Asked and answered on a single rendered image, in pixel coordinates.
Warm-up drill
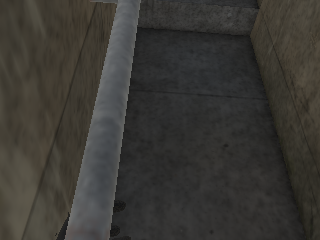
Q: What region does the robot left hand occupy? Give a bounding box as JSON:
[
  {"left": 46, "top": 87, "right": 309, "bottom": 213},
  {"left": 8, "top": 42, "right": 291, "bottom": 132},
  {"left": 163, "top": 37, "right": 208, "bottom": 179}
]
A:
[{"left": 55, "top": 199, "right": 132, "bottom": 240}]

